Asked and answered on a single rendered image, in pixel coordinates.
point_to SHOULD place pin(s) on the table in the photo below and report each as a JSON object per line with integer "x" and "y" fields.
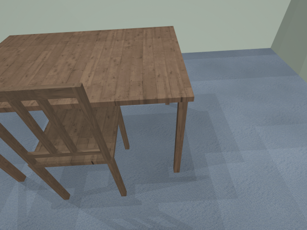
{"x": 116, "y": 67}

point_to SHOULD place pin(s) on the chair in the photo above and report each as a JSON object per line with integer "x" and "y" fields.
{"x": 78, "y": 136}

